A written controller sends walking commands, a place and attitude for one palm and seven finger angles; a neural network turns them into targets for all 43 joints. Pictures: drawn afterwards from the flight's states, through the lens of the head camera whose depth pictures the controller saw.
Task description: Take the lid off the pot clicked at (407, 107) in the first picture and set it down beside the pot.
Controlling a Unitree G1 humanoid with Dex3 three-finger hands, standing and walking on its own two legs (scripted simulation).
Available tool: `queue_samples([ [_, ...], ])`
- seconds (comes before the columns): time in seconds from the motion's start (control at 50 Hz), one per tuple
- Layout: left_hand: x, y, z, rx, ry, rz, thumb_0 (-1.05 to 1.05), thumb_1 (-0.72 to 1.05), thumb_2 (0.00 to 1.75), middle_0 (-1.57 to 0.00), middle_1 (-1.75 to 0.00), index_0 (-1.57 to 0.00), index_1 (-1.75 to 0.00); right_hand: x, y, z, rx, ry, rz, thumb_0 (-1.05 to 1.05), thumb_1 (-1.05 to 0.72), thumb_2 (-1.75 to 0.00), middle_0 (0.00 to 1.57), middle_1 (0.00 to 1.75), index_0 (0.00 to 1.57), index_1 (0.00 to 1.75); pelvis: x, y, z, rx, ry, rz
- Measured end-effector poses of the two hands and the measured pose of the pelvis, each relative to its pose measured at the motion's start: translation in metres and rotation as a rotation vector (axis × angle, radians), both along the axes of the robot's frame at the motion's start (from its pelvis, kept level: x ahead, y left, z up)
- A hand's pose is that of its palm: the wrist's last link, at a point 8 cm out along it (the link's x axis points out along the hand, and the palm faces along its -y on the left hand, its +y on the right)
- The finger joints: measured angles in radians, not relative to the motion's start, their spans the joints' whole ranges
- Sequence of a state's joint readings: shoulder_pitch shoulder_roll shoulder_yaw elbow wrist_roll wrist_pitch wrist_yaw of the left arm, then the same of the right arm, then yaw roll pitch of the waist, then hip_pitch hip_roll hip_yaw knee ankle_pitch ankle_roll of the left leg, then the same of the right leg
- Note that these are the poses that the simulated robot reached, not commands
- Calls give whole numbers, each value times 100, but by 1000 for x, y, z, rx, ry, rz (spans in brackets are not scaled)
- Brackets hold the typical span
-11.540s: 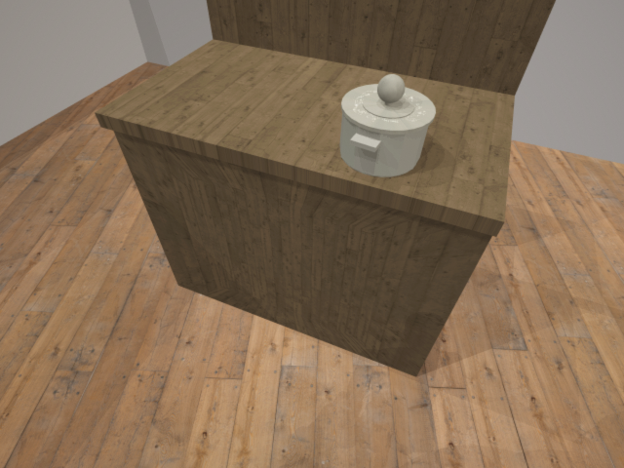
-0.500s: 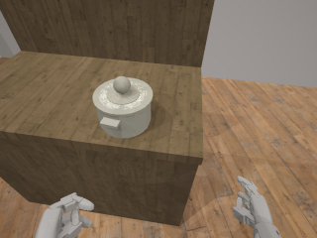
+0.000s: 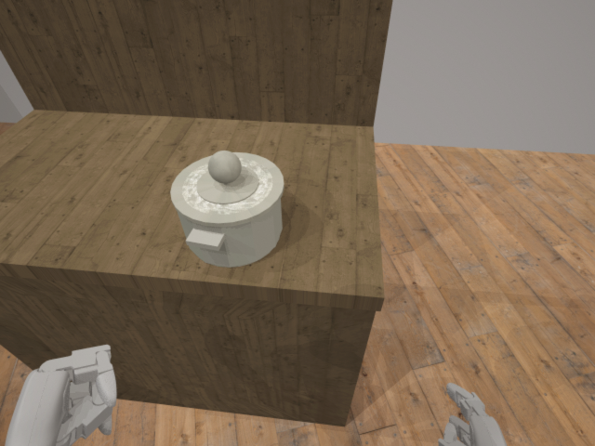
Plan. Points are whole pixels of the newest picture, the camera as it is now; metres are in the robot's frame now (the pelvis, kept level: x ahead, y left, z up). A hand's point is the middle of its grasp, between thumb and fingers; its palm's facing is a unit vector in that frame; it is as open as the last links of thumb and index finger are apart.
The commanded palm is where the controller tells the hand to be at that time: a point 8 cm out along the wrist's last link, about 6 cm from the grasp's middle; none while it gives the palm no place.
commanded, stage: raise the hand higher, near the body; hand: left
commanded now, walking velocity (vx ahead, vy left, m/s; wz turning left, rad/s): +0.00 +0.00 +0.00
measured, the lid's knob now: (224, 167) +0.48 +0.18 +0.14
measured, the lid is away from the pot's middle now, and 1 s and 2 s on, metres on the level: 0.00 0.00 0.00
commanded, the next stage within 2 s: reach forward and open the fingers in 0.50 s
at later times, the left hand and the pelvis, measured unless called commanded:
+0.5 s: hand (95, 347) +0.17 +0.23 +0.13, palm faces +0.34 -0.85 -0.40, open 3.1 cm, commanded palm +0.12 +0.27 +0.16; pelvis +0.01 +0.00 +0.00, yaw +0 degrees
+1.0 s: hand (80, 319) +0.20 +0.26 +0.14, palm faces -0.03 -0.07 -1.00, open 3.3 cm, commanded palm +0.18 +0.26 +0.21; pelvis -0.01 +0.00 -0.01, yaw +1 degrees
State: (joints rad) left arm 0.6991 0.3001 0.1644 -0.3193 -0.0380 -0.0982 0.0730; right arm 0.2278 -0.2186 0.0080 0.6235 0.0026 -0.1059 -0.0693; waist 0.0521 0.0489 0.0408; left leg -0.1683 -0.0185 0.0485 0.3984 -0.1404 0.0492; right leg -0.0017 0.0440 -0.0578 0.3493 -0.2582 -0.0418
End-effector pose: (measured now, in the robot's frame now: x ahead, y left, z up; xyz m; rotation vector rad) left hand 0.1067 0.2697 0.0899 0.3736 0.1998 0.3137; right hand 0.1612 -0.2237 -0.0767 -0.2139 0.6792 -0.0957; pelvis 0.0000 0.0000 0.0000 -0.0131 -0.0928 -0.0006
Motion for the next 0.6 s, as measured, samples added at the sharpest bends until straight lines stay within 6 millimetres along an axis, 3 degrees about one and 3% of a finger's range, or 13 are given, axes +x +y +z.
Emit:
queue_samples([
  [0.3, 19, 4, 33, 42, -142, -20, 2, 89, 90, -130, -150, -130, -150, 39, 17, 18, 17, -104, 52, 2, -91, -90, 20, 30, 21, 30, 10, 6, -1, 4, 5, 1],
  [0.46, 26, 3, 55, 81, -221, -22, 2, 89, 90, -130, -150, -130, -150, 39, 27, 10, 44, -75, 80, 2, -91, -90, 20, 30, 21, 30, 11, 5, -2, 5, 8, 3],
  [0.6, 34, 2, 69, 107, -276, -20, 2, 89, 90, -130, -150, -130, -150, 31, 20, 2, 43, -37, 73, 2, -91, -90, 21, 30, 21, 30, 11, 1, -2, 4, 8, 3],
])
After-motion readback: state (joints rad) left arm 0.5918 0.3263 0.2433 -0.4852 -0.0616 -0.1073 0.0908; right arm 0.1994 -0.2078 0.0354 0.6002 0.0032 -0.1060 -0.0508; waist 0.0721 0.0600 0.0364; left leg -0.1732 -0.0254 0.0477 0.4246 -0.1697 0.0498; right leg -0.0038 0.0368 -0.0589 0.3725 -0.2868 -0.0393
